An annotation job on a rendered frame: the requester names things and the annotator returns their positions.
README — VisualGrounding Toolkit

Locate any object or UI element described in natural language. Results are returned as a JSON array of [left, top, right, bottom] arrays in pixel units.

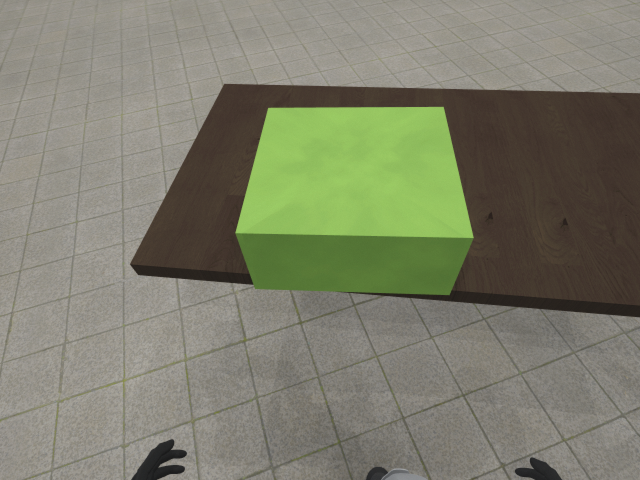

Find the right robot hand
[[515, 457, 562, 480]]

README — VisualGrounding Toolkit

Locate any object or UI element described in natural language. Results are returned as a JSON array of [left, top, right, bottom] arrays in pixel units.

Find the carton
[[235, 107, 474, 295]]

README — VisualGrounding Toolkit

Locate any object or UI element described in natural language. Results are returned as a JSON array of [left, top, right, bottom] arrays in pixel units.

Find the left robot hand
[[131, 439, 187, 480]]

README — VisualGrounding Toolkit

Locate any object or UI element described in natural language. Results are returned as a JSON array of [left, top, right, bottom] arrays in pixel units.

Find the table
[[130, 84, 640, 317]]

